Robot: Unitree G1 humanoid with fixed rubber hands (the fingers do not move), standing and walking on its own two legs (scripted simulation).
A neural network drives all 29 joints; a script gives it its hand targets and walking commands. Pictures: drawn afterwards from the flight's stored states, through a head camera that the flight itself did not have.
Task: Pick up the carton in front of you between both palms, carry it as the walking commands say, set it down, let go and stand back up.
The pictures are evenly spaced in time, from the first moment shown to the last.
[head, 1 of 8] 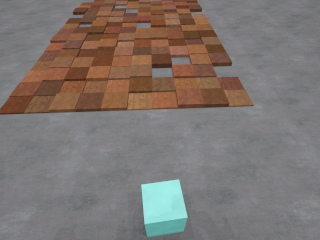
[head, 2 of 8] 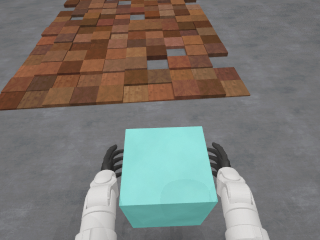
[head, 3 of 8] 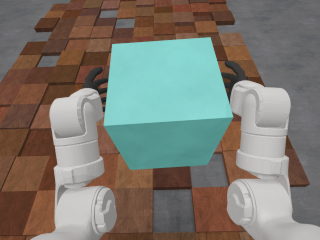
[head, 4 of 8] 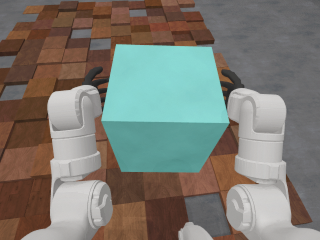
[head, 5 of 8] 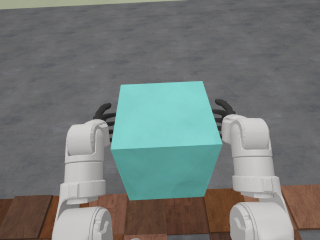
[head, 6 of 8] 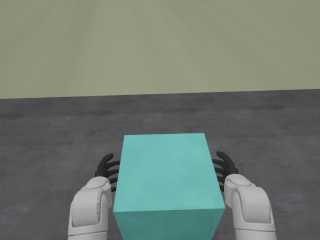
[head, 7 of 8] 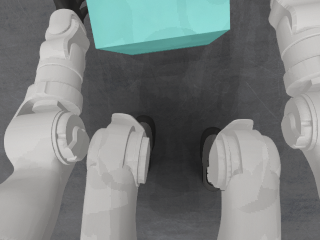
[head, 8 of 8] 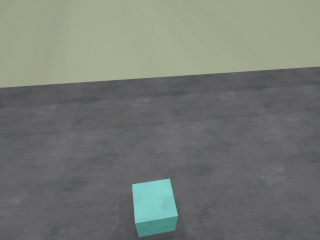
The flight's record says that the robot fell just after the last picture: no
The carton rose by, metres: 0.79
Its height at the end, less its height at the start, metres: +0.00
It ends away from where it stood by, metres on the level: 7.03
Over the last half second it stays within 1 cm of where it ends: yes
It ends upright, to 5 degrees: yes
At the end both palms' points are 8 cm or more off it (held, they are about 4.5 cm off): yes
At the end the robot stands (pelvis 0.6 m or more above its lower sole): yes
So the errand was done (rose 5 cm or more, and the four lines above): yes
